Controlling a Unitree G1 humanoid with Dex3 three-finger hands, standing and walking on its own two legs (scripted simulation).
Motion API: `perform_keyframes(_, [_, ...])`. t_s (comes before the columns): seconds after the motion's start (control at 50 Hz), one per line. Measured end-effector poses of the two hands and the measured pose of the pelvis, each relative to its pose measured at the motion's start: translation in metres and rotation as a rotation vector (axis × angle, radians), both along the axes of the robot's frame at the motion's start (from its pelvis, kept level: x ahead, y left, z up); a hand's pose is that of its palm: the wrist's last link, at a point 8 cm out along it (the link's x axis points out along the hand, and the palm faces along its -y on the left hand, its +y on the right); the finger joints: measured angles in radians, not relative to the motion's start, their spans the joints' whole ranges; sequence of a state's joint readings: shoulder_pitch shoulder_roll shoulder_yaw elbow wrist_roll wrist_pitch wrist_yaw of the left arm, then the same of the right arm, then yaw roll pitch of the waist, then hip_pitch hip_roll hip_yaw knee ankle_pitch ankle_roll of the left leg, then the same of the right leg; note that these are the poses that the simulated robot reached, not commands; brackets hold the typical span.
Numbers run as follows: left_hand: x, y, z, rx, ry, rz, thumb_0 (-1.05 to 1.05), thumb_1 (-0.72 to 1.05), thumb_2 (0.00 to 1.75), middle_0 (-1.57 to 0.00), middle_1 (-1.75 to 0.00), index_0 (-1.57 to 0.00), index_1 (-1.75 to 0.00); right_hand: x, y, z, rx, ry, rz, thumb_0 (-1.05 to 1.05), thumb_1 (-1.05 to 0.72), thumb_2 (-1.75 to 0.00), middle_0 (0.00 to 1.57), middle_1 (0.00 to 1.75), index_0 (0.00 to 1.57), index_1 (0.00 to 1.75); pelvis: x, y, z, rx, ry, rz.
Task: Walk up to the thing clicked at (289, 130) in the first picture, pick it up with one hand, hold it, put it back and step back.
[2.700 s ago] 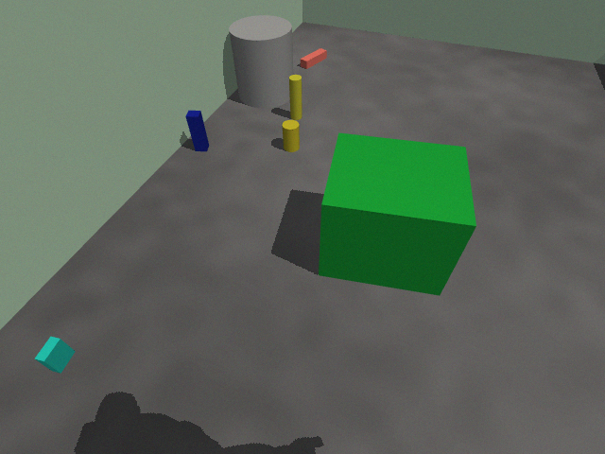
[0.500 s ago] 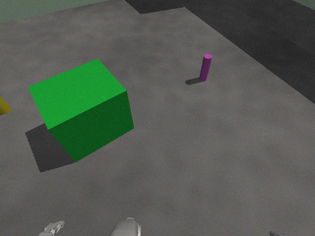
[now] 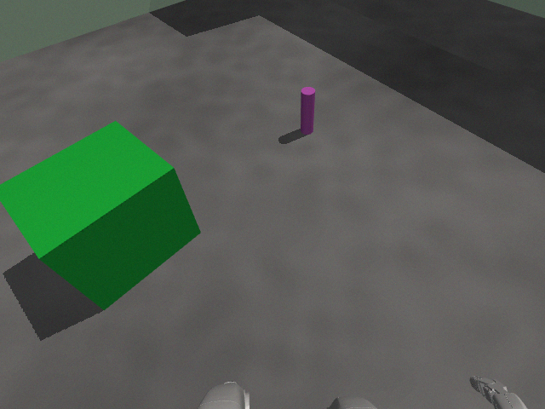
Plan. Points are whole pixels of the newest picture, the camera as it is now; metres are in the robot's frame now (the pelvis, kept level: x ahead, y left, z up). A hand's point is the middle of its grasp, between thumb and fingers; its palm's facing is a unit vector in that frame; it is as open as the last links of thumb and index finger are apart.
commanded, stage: walk up
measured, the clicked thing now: out of the picture +0.88 +1.50 -0.67
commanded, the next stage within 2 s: stand in 0.96 s
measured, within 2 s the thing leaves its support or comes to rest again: neither
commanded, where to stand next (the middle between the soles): +0.05 +0.03 m, yaw -5 degrees
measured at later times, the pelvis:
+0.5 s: pelvis -0.01 +0.02 +0.01, yaw -6 degrees
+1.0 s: pelvis -0.01 +0.03 +0.03, yaw -8 degrees
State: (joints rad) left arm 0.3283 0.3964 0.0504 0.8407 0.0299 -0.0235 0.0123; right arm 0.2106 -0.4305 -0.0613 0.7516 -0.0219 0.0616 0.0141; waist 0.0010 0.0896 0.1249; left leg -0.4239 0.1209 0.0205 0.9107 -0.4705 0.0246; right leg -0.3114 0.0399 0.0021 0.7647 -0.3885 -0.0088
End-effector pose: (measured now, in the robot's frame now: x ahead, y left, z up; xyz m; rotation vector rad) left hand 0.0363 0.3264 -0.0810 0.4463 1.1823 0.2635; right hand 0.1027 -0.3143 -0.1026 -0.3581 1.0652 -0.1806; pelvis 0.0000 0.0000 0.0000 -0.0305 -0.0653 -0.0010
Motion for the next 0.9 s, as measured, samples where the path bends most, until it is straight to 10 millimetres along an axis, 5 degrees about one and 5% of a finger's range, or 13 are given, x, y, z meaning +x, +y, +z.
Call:
perform_keyframes(0.16, [0.021,-0.004,0.016,0.024,-0.024,-0.056,0.01,0.9,0.89,-0.21,-0.3,-0.2,-0.3,-0.031,0.006,-0.014,0.056,0.086,-0.053,0.01,-0.91,-0.9,0.2,0.3,0.2,0.3,-0.003,0.002,0.008,0.039,0.031,-0.047])
perform_keyframes(0.34, [0.062,-0.003,-0.005,-0.049,-0.08,-0.093,0.01,0.9,0.9,-0.2,-0.3,-0.2,-0.3,-0.065,0.025,-0.005,0.035,0.119,-0.1,0.01,-0.91,-0.9,0.2,0.3,0.2,0.3,-0.007,0.017,0.008,0.049,0.021,-0.073])
perform_keyframes(0.5, [0.081,-0.015,-0.009,-0.115,-0.106,-0.141,0.01,0.9,0.89,-0.21,-0.3,-0.2,-0.3,-0.07,0.026,0.008,0.022,0.078,-0.15,0.01,-0.91,-0.9,0.2,0.3,0.2,0.3,-0.009,0.023,0.013,0.037,0.005,-0.095])
perform_keyframes(0.9, [0.059,0.0,0.001,-0.075,0.036,-0.118,0.01,0.9,0.9,-0.2,-0.3,-0.2,-0.3,-0.076,0.034,0.005,0.066,0.133,-0.196,0.01,-0.91,-0.9,0.2,0.3,0.2,0.3,-0.01,0.03,0.026,0.043,0.017,-0.133])
